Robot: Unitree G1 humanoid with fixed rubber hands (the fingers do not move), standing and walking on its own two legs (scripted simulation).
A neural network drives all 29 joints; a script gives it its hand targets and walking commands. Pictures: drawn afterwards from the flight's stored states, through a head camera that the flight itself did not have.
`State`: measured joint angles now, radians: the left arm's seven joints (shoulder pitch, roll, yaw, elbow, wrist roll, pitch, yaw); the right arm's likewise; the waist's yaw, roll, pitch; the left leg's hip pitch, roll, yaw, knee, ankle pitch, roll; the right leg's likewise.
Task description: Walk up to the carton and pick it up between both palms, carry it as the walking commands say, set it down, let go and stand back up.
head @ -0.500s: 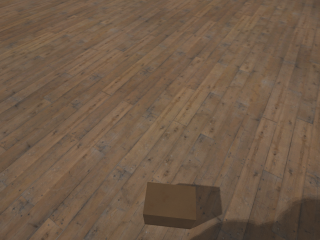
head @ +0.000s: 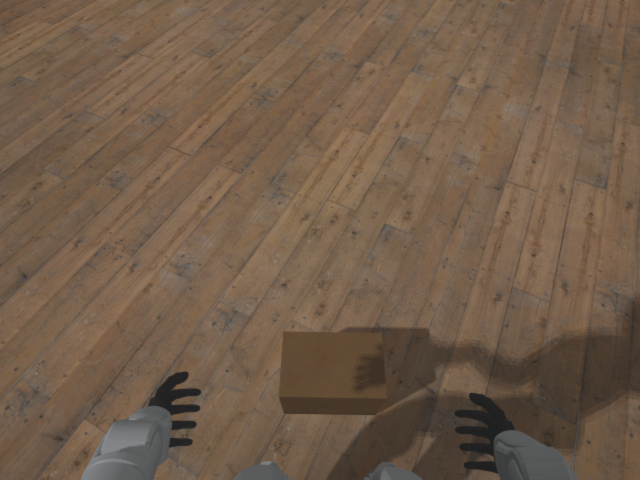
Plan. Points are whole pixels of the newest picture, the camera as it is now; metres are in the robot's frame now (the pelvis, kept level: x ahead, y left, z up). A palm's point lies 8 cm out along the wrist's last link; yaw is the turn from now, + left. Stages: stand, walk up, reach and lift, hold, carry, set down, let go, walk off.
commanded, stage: reach and lift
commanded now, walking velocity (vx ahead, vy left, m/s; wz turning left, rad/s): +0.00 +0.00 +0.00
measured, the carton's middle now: (331, 374) +0.40 -0.02 -0.63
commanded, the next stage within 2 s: none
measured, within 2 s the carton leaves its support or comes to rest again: neither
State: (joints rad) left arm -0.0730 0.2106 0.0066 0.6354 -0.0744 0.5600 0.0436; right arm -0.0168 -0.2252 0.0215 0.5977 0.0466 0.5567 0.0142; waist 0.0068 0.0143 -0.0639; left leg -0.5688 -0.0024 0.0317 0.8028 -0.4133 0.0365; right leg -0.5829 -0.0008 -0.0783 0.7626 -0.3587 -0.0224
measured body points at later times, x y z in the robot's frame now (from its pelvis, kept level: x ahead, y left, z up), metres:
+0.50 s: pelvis -0.06 -0.01 -0.05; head +0.10 -0.01 +0.37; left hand +0.19 +0.21 -0.16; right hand +0.21 -0.24 -0.16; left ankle -0.01 +0.10 -0.71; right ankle +0.01 -0.12 -0.71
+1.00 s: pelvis -0.09 -0.03 -0.09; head +0.17 -0.03 +0.28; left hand +0.34 +0.21 -0.19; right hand +0.37 -0.24 -0.19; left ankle -0.01 +0.10 -0.71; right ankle +0.01 -0.12 -0.71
